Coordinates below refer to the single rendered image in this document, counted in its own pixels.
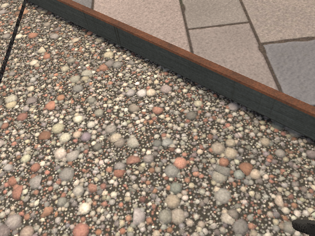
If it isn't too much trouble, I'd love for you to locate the right robot hand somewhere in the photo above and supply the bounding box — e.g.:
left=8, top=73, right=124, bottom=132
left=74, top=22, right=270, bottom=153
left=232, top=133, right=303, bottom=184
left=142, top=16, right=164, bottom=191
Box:
left=291, top=219, right=315, bottom=236

